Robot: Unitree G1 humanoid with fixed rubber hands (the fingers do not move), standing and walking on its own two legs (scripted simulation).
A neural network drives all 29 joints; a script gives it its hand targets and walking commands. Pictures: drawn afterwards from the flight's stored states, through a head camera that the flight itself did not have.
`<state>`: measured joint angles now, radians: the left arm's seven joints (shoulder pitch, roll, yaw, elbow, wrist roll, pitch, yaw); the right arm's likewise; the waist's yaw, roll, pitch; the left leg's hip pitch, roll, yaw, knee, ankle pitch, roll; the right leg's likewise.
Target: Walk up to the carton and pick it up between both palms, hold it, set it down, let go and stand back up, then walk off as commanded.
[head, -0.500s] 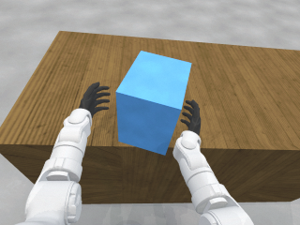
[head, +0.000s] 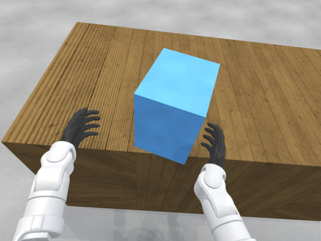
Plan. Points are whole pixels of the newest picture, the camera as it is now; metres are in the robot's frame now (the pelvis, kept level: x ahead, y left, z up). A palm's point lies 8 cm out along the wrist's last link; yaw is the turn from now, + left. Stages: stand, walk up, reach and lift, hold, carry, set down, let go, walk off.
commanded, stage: set down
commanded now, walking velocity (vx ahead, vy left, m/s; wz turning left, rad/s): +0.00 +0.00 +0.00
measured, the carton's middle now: (174, 108) +0.47 -0.02 +0.05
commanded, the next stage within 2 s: none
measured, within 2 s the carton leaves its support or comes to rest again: neither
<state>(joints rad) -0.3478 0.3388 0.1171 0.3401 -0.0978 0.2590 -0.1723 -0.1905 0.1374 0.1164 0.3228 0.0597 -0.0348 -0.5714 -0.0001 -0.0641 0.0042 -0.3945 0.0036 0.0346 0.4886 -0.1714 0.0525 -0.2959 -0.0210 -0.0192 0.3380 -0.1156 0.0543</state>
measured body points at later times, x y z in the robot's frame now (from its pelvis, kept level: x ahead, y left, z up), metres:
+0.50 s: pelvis +0.00 +0.00 +0.00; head +0.06 +0.05 +0.44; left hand +0.28 +0.27 +0.03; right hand +0.26 -0.12 +0.04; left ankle +0.05 +0.08 -0.74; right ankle +0.03 -0.16 -0.74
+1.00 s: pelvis +0.03 +0.00 +0.00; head +0.11 +0.04 +0.44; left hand +0.26 +0.25 +0.02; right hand +0.25 -0.13 +0.01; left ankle +0.05 +0.08 -0.74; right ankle +0.03 -0.16 -0.74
